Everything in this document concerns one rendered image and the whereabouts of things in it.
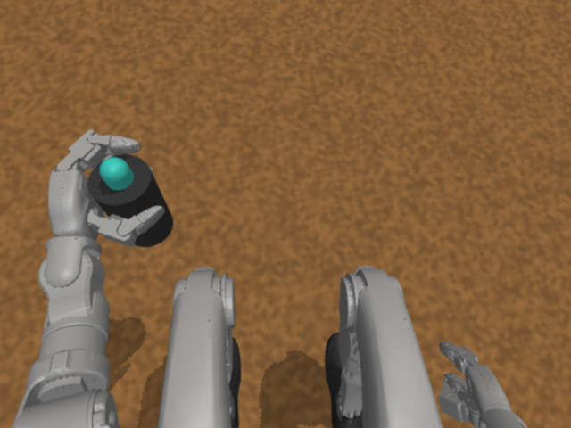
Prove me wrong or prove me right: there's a right robot hand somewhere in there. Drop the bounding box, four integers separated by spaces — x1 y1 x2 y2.
438 342 512 428

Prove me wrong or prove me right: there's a right robot foot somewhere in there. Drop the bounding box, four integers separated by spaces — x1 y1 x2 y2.
326 333 362 428

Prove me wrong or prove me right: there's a left robot hand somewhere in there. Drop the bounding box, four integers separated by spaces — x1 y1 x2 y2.
48 129 165 247

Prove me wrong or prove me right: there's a bottle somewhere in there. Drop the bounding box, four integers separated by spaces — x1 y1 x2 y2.
87 154 173 247

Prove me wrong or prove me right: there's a left robot arm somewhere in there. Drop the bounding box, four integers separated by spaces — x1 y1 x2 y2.
12 235 120 428

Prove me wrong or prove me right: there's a right robot arm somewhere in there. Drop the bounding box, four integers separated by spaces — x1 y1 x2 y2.
478 408 527 428

